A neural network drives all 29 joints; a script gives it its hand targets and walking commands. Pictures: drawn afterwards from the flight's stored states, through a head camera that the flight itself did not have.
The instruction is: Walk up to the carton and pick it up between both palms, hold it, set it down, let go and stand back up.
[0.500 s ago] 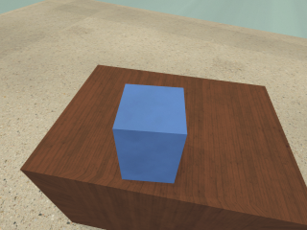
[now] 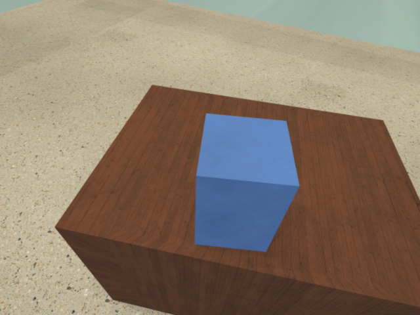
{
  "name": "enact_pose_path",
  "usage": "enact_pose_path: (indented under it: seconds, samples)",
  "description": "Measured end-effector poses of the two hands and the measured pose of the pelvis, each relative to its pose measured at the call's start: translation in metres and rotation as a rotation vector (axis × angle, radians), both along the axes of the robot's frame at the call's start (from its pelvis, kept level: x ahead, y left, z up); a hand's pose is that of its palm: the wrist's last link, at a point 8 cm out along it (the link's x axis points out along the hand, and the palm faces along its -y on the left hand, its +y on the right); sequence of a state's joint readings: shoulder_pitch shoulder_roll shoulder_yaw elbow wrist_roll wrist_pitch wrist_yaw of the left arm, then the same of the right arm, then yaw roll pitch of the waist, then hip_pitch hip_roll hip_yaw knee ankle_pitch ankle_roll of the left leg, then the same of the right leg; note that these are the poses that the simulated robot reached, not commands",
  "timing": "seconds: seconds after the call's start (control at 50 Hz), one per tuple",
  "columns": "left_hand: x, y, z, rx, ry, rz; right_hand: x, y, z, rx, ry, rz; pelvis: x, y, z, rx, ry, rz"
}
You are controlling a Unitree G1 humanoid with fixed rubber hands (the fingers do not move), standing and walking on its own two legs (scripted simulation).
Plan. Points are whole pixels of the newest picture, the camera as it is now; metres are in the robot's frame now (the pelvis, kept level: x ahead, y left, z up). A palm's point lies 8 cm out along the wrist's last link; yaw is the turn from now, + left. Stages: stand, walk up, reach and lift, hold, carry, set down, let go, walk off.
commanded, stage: walk up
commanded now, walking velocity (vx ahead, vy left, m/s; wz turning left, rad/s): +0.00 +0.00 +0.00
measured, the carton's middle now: (237, 186) +0.41 -0.04 +0.01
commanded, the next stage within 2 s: stand in 1.32 s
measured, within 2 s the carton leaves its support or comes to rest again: neither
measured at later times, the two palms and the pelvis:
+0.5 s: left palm out of the picture +0.00 +0.20 -0.14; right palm out of the picture -0.01 -0.20 -0.14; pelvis +0.01 +0.00 +0.01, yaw +0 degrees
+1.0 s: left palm out of the picture +0.01 +0.19 -0.15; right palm out of the picture +0.00 -0.27 -0.17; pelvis -0.01 -0.04 -0.01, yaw -1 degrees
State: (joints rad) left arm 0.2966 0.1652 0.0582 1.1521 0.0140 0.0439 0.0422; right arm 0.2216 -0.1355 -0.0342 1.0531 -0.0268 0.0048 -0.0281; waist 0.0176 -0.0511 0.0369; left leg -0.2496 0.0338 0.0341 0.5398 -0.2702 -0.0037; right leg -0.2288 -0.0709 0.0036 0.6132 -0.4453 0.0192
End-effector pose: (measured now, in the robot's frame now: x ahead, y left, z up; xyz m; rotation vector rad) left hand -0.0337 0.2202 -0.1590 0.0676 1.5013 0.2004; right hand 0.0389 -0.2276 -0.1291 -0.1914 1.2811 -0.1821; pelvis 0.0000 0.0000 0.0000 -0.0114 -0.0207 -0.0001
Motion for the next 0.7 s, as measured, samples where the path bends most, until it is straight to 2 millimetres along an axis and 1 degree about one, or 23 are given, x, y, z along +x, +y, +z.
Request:
enact_pose_path:
  seconds: [0.02,0.06,0.12,0.18,0.24,0.3,0.44,0.52,0.6,0.7]
  samples:
    - [0.003,0.002,0.001,-0.007,-0.006,0.001,-0.001,0.008,0.002,0.011,0.005,0.005,0.001,0.002,0.002,-0.001,0.000,-0.001]
    - [0.010,0.004,0.002,-0.017,-0.021,-0.007,-0.002,0.014,0.004,-0.005,0.010,-0.010,0.002,0.004,0.005,0.002,0.003,-0.005]
    - [0.019,0.004,0.004,-0.017,-0.039,-0.027,-0.004,0.017,0.002,0.010,0.012,-0.016,0.003,0.007,0.005,0.016,0.004,-0.012]
    - [0.026,0.002,0.005,-0.002,-0.055,-0.041,-0.007,0.020,-0.007,0.037,0.023,-0.031,0.004,0.007,0.002,0.037,-0.001,-0.023]
    - [0.031,-0.003,0.014,0.002,-0.066,-0.052,-0.011,0.020,-0.012,0.059,0.040,-0.053,0.007,0.009,0.005,0.019,-0.011,-0.014]
    - [0.034,-0.008,0.019,0.001,-0.066,-0.071,-0.018,0.021,-0.014,0.076,0.057,-0.068,0.009,0.009,0.008,0.015,-0.015,-0.013]
    - [0.038,-0.014,0.020,0.003,-0.063,-0.066,-0.040,0.023,-0.013,0.099,0.128,-0.073,0.013,0.002,0.010,0.012,-0.020,-0.009]
    - [0.038,-0.018,0.019,-0.003,-0.057,-0.061,-0.047,0.024,-0.013,0.103,0.160,-0.075,0.015,-0.001,0.010,0.012,-0.020,-0.008]
    - [0.037,-0.022,0.018,-0.009,-0.049,-0.057,-0.050,0.024,-0.012,0.104,0.176,-0.076,0.017,-0.003,0.010,0.012,-0.019,-0.007]
    - [0.036,-0.027,0.018,-0.015,-0.040,-0.052,-0.046,0.023,-0.013,0.105,0.177,-0.075,0.021,-0.006,0.010,0.012,-0.019,-0.005]
